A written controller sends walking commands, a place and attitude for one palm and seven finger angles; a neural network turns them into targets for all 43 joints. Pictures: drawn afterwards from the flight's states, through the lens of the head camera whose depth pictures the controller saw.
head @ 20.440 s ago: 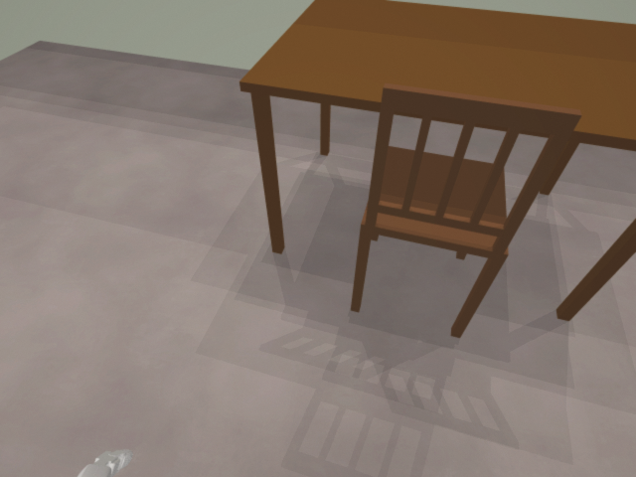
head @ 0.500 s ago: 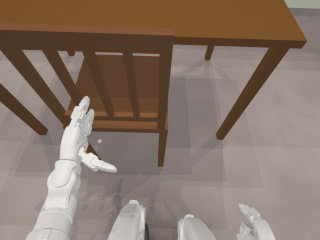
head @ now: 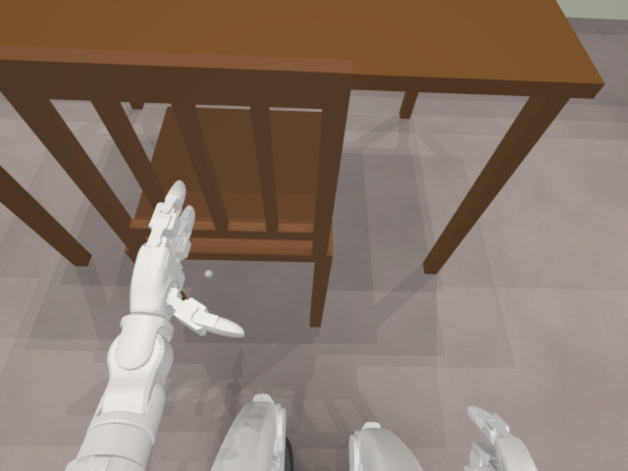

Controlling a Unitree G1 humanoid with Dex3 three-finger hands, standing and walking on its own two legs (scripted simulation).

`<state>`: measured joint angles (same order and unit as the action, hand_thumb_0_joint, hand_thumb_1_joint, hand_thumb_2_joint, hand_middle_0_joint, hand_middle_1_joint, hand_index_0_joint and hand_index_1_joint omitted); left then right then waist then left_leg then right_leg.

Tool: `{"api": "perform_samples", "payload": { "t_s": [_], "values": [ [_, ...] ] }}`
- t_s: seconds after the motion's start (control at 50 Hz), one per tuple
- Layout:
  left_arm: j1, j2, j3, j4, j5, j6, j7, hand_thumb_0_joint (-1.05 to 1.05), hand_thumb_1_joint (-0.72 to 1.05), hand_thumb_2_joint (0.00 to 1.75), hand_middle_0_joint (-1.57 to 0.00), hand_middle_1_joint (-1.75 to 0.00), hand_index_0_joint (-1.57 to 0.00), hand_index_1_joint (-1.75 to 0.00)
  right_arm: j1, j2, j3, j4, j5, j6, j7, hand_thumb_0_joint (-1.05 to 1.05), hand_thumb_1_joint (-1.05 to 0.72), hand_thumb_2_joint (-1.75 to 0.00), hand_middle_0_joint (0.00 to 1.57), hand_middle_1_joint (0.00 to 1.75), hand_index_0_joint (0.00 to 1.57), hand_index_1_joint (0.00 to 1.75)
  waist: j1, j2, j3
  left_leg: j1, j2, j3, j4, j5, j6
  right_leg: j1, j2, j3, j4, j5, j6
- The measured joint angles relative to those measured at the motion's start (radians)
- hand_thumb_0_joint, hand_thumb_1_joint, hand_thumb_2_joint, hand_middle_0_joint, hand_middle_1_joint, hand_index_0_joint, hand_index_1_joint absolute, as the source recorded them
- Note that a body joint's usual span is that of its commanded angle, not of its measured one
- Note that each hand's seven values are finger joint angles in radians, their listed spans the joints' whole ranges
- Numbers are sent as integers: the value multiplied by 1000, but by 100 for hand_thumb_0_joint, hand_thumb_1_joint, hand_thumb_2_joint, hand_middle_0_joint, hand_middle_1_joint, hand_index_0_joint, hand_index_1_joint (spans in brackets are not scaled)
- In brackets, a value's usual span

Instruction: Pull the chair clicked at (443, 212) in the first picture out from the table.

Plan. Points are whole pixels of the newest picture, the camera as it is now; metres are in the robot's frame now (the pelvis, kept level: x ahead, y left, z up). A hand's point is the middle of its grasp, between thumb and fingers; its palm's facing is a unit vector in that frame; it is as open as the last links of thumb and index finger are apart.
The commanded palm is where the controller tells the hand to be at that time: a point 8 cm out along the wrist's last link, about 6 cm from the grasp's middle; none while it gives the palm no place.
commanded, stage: aim the fingers beside a spindle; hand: left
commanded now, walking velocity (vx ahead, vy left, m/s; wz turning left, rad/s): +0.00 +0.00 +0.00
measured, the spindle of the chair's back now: (206, 175) +0.50 +0.18 +0.02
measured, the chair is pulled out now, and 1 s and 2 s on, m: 0.00 0.00 0.00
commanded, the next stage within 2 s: push the fingers through the gap in 1.26 s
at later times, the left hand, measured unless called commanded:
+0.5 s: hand (209, 270) +0.35 +0.15 +0.02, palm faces +0.04 -1.00 -0.05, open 16.9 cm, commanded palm +0.32 +0.20 +0.02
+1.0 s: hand (203, 264) +0.35 +0.15 +0.03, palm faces +0.03 -1.00 -0.05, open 16.9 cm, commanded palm +0.32 +0.20 +0.02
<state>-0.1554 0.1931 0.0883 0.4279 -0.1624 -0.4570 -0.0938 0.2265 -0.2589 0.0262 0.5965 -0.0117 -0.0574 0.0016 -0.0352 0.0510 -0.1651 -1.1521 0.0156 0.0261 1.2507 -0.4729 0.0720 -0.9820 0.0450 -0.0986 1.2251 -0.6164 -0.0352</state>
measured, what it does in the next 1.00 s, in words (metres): stands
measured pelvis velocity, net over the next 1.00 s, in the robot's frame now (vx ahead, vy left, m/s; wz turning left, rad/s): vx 0.00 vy -0.02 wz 0.00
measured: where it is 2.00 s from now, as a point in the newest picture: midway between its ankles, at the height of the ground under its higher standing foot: outside the picture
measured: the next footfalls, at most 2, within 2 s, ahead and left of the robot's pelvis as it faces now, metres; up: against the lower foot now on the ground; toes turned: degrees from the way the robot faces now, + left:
none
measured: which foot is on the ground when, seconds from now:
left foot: down 0.00-1.00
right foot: down 0.00-1.00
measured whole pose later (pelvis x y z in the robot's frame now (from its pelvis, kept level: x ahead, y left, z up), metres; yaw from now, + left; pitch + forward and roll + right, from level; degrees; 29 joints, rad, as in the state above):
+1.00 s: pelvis +0.00 -0.02 +0.00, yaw +0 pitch +21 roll -3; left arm -0.19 0.24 0.15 0.47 -0.19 -0.45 -0.12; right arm 0.21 -0.26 0.03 0.59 -0.01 -0.04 0.00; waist -0.04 0.05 -0.17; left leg -1.16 0.03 0.02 1.26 -0.47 0.05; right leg -1.00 0.06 -0.10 1.25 -0.62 -0.06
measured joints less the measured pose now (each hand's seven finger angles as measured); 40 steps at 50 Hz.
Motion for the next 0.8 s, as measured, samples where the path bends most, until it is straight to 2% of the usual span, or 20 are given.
{"api": "perform_samples", "payload": {
  "t_s": [0.08, 0.14, 0.26, 0.34, 0.44, 0.54, 0.62, 0.7, 0.8],
  "values": [
    [-48, 13, 27, 50, 23, -3, 31, -1, -50, 30, -6, -8, -6, -8, -12, 5, 3, -3, -5, 10, 8, 1, -91, -90, 20, 30, 21, 30, -7, -4, -7, -8, 0, 2, 8, -2, 0, -10, -1, 1, 11, -4, 0],
    [-71, 30, 42, 93, 16, 17, 26, -1, -50, 30, -6, -8, -6, -8, -17, 6, 6, -13, -2, 20, 12, 1, -91, -90, 20, 30, 21, 30, -9, -3, -8, -17, 0, 1, 13, -2, 0, -19, -1, 0, 17, -5, -1],
    [-14, 12, -1, 21, -9, 33, 8, -1, -50, 30, -6, -8, -6, -8, -8, 4, -1, -24, 3, 21, 11, 1, -91, -90, 20, 30, 21, 30, 0, 4, 2, -3, 0, -1, 3, -1, -1, -3, 0, 0, 3, -1, 0],
    [7, -7, -27, -7, 13, 9, 27, -1, -50, 30, -6, -8, -6, -8, -8, 5, 1, -15, 1, 21, 9, 1, -91, -90, 20, 30, 21, 30, 5, 1, -4, 13, -2, 0, -8, 0, -2, 12, -1, 1, -6, -1, -1],
    [-36, 2, 0, 56, 34, 6, 49, -1, -50, 30, -6, -8, -6, -8, -21, 8, 5, -16, -4, 29, 13, 1, -91, -90, 20, 30, 21, 30, -3, -4, -9, 0, -1, -2, 3, -1, -6, -2, -1, -1, 10, -7, -7],
    [-20, 18, 29, 45, 8, 18, 27, -1, -50, 30, -6, -8, -6, -8, -22, 9, 3, -24, -2, 35, 12, 1, -91, -90, 20, 30, 21, 30, -5, -4, -5, -2, 4, -1, 8, -3, -12, -8, 4, 0, 18, -9, -13],
    [23, 23, 22, 0, -9, 9, 8, -1, -50, 30, -6, -8, -6, -8, -12, 5, 0, -22, 2, 31, 8, 1, -91, -90, 20, 30, 21, 30, 3, 0, -3, 16, 4, -3, -3, -2, -15, 10, 5, -1, 7, -7, -15],
    [24, 20, 9, 16, -13, -1, -6, -1, -50, 30, -6, -8, -6, -8, -9, 0, 2, -10, 6, 26, 4, 1, -91, -90, 20, 30, 21, 30, 9, 0, -10, 19, 2, -7, -8, 2, -18, 14, 4, -5, 3, -6, -18],
    [-24, 23, 26, 80, -7, 2, -14, -1, -50, 30, -6, -8, -6, -8, -23, -2, 4, -7, 4, 17, -1, 1, -91, -90, 20, 30, 21, 30, 0, -5, -7, -12, 5, -15, 16, 0, -23, -14, 8, -14, 26, -11, -25]
  ]
}}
